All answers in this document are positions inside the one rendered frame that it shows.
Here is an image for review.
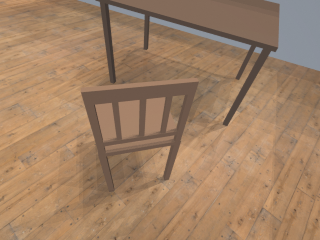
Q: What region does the chair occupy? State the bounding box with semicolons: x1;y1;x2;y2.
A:
81;77;199;192

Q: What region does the table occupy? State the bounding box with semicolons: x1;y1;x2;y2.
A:
96;0;280;126

